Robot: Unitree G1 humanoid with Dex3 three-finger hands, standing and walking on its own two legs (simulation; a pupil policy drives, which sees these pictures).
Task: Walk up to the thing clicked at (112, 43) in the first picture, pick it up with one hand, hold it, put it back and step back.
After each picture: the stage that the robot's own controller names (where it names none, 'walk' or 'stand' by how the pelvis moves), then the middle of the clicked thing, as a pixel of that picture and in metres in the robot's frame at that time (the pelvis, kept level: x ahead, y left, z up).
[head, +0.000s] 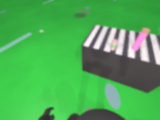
stand; (113, 44) +0.87 -0.23 -0.11
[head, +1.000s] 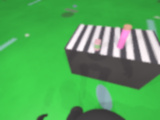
walk; (97, 45) +0.78 +0.01 -0.09
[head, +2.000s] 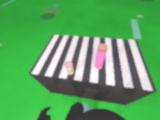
stand; (69, 68) +0.42 +0.22 -0.09
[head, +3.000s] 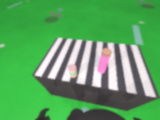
stand; (72, 71) +0.43 +0.18 -0.10
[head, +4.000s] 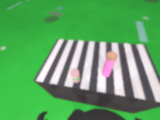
walk; (75, 76) +0.38 +0.14 -0.10
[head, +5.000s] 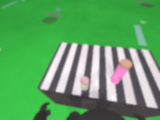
stand; (84, 83) +0.32 +0.06 -0.10
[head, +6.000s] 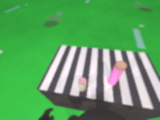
stand; (82, 84) +0.33 +0.08 -0.12
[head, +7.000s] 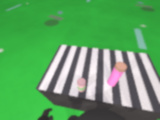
stand; (81, 85) +0.32 +0.09 -0.12
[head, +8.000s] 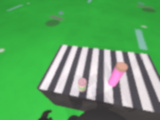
stand; (82, 85) +0.32 +0.08 -0.12
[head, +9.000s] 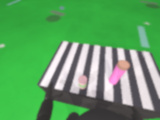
rise first; (82, 82) +0.33 +0.08 -0.11
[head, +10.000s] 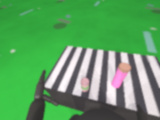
go down; (84, 84) +0.33 +0.08 -0.11
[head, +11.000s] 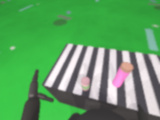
go down; (85, 83) +0.33 +0.08 -0.11
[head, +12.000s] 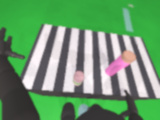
go down; (78, 78) +0.31 +0.06 -0.05
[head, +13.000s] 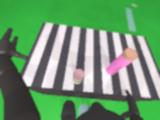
approach; (77, 76) +0.32 +0.07 -0.04
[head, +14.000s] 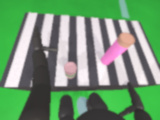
close; (70, 70) +0.35 +0.08 +0.00
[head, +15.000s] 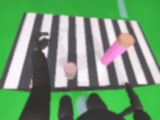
close; (70, 71) +0.34 +0.08 +0.00
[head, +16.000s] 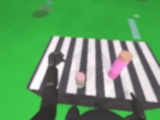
lift; (80, 80) +0.32 +0.07 -0.04
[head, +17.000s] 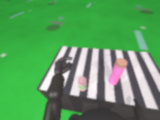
close; (82, 83) +0.33 +0.08 -0.08
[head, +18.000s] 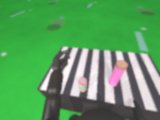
stand; (82, 84) +0.33 +0.08 -0.09
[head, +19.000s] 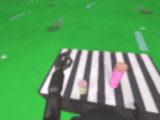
stand; (82, 87) +0.32 +0.08 -0.10
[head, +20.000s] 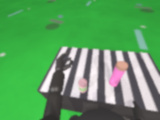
stand; (82, 85) +0.32 +0.08 -0.10
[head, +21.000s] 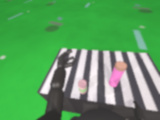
close; (82, 86) +0.32 +0.08 -0.10
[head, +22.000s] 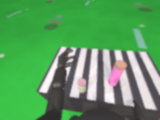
stand; (82, 85) +0.32 +0.08 -0.10
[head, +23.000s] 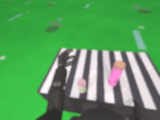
close; (82, 86) +0.33 +0.08 -0.10
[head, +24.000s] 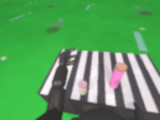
go down; (82, 87) +0.32 +0.08 -0.10
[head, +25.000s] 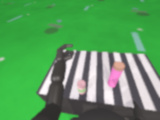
stand; (81, 87) +0.32 +0.08 -0.10
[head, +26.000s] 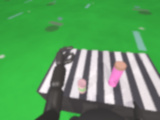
stand; (82, 86) +0.32 +0.08 -0.10
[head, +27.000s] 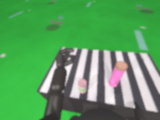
stand; (82, 86) +0.32 +0.08 -0.10
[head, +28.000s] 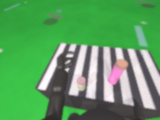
stand; (81, 83) +0.32 +0.08 -0.10
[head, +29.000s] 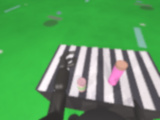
stand; (81, 84) +0.32 +0.08 -0.10
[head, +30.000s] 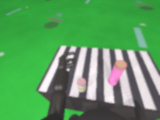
stand; (81, 85) +0.32 +0.09 -0.10
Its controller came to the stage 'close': yes
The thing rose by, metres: 0.00
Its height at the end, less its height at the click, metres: +0.00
